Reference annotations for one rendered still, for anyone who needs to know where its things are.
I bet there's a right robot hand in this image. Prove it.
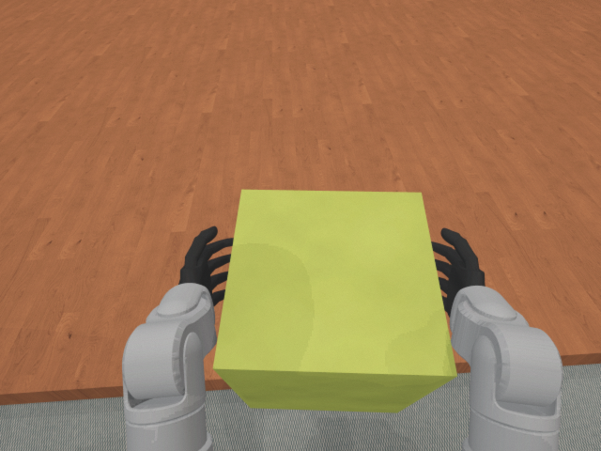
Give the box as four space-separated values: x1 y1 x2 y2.
431 228 485 317

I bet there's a left robot forearm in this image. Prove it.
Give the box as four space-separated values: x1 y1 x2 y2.
122 283 217 451

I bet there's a left robot hand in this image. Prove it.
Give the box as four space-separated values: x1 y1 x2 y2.
178 226 234 306

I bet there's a right robot forearm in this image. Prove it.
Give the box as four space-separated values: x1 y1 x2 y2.
450 286 563 451

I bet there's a carton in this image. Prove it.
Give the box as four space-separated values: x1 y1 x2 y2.
213 190 457 413

